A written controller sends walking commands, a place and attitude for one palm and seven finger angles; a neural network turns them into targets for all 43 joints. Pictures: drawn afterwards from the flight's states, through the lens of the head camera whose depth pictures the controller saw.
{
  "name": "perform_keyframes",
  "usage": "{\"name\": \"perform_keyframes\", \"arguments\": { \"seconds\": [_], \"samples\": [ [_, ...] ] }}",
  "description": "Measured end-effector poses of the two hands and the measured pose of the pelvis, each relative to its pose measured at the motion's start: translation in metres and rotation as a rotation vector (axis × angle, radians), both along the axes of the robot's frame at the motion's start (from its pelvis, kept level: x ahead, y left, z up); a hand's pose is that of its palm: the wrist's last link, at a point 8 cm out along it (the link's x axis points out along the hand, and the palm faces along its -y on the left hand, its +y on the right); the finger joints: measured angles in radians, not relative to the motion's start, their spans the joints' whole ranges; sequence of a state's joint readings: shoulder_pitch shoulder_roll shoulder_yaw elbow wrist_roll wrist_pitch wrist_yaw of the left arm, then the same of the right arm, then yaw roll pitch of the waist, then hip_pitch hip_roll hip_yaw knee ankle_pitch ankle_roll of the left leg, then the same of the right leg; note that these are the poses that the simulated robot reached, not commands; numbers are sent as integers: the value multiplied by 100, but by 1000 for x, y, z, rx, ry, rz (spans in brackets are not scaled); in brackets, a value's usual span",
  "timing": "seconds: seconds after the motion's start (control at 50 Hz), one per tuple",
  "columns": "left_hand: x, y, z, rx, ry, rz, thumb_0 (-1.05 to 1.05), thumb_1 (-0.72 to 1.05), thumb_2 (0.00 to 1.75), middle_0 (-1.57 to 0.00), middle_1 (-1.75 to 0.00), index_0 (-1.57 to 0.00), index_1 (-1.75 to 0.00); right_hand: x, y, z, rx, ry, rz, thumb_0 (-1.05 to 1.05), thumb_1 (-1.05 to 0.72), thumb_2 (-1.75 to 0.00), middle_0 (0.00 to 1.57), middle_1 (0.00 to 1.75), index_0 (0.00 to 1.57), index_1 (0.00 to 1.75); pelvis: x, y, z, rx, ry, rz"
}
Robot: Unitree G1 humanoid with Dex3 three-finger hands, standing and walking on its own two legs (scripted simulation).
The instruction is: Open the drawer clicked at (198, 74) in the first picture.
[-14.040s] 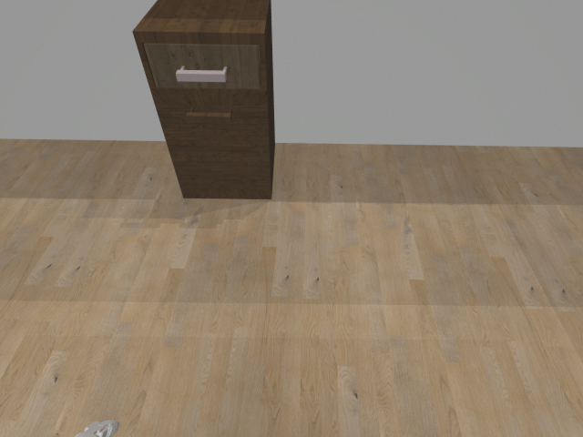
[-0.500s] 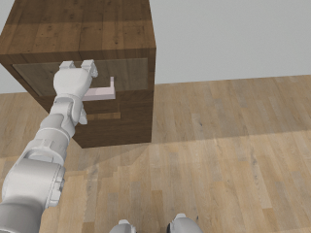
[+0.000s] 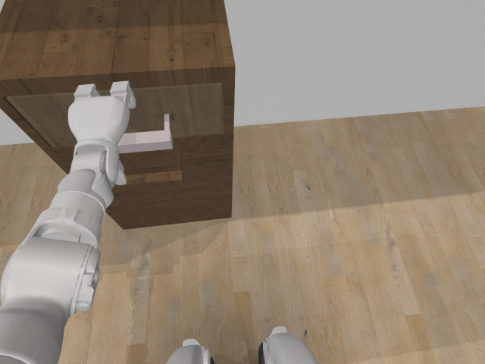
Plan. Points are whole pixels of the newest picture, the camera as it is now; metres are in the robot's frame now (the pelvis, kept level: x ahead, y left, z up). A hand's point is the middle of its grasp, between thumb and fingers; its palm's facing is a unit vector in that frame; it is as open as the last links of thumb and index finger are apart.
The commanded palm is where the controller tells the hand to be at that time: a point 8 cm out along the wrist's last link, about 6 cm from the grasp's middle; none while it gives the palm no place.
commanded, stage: move the hooked fingers above the handle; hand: left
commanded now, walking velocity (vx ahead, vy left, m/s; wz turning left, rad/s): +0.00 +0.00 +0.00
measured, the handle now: (129, 132) +0.56 +0.18 -0.05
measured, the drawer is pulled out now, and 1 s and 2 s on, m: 0.00 0.00 0.00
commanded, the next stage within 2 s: lower the fingers behind the handle in 1.42 s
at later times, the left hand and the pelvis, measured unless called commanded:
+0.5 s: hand (105, 142) +0.50 +0.21 +0.00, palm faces -0.08 +0.06 -1.00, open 13.9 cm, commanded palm +0.48 +0.18 +0.06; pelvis +0.00 -0.01 +0.01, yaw -1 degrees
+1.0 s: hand (110, 156) +0.48 +0.20 -0.01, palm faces -0.23 -0.04 -0.97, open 13.8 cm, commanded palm +0.49 +0.17 +0.06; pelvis +0.00 +0.00 +0.01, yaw +0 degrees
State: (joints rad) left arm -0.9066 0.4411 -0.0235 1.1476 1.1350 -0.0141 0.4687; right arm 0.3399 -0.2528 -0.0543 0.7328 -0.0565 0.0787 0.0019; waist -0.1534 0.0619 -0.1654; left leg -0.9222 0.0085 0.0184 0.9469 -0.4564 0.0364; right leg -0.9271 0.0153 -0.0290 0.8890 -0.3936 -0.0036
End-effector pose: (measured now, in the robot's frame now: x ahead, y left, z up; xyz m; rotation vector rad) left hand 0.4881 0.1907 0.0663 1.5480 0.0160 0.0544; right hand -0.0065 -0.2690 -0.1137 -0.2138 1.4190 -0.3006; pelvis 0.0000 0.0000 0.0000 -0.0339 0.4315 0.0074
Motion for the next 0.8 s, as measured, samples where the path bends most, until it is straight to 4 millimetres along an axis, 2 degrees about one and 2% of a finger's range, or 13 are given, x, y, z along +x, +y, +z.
{"name": "perform_keyframes", "arguments": {
  "seconds": [0.08, 0.12, 0.22, 0.28, 0.32, 0.36, 0.42, 0.52, 0.56, 0.6, 0.66, 0.72, 0.8],
  "samples": [
    [1, 13, -6, 44, 66, 100, 0, -49, 30, -32, -120, -32, -120, -3, 0, -2, 17, 12, -15, 0, -91, -90, 21, 30, 20, 30, -1, 0, 1, 0, 4, -5],
    [-1, 12, -9, 39, 123, 107, 0, -49, 30, -32, -120, -32, -120, -4, 2, 0, 23, 16, -21, 0, -91, -90, 21, 30, 20, 30, 1, 0, 4, 0, -1, -5],
    [-5, -17, -7, -47, 182, -30, -1, -49, 30, -32, -120, -32, -120, -3, 3, 8, 9, 15, -23, 0, -91, -90, 21, 30, 20, 30, 7, -1, 10, 0, -22, 2],
    [-2, -35, 1, -74, 117, -119, 0, -49, 30, -33, -120, -32, -120, -2, 1, 9, -8, 1, -21, 0, -90, -90, 21, 30, 20, 30, 9, -3, 9, 0, -22, 3],
    [3, -38, 7, -68, 51, -128, 0, -49, 30, -33, -120, -32, -120, -2, -1, 7, -11, -5, -19, 0, -90, -90, 21, 30, 20, 30, 8, -3, 6, 1, -15, 0],
    [7, -35, 10, -50, -5, -91, 0, -49, 30, -32, -120, -32, -120, -1, -2, 3, -5, -6, -17, 0, -90, -90, 21, 30, 20, 30, 7, -4, 3, 3, -6, -6],
    [9, -18, 7, 14, -23, 20, 0, -49, 30, -32, -120, -32, -120, 0, -2, -3, 17, -4, -22, 0, -90, -90, 21, 30, 20, 30, 5, -5, 1, 9, 2, -19],
    [-7, 11, -10, 76, 140, 159, 0, -49, 30, -32, -120, -31, -120, 4, 2, -4, 56, -3, -32, 0, -91, -90, 21, 30, 20, 30, 5, -5, 8, 12, -12, -23],
    [-15, 11, -14, 32, 209, 144, 0, -49, 30, -32, -120, -31, -120, 7, 3, 0, 54, -4, -25, 0, -91, -90, 21, 30, 20, 30, 6, -6, 12, 12, -26, -16],
    [-20, 2, -14, -18, 240, 71, 0, -49, 30, -32, -120, -32, -120, 11, 2, 4, 37, -9, -10, 0, -91, -90, 21, 30, 20, 30, 7, -7, 15, 12, -37, -3],
    [-21, -19, -5, -51, 193, -87, 0, -49, 30, -33, -120, -32, -120, 17, -3, 9, -4, -30, 12, 0, -90, -90, 21, 30, 20, 30, 9, -8, 14, 9, -41, 14],
    [-12, -35, 9, -59, 65, -175, 0, -49, 30, -33, -120, -32, -120, 22, -11, 8, -36, -52, 28, 0, -90, -90, 21, 30, 20, 30, 8, -9, 8, 5, -29, 21],
    [4, -25, 16, -40, -71, -65, 0, -49, 30, -32, -120, -32, -120, 23, -16, 1, -39, -65, 28, 0, -90, -90, 21, 30, 20, 30, 3, -8, -1, 6, -2, 6]
  ]
}}
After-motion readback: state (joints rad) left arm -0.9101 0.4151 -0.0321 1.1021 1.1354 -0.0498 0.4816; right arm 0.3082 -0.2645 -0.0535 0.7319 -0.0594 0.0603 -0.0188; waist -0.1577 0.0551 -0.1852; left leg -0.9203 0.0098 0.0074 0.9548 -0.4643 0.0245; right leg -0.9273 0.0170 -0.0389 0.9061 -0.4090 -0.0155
